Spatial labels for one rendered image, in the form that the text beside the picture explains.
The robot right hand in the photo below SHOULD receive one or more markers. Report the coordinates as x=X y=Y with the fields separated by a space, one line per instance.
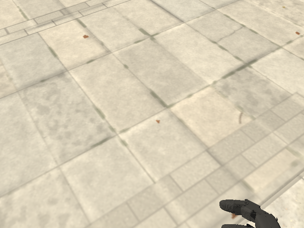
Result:
x=250 y=211

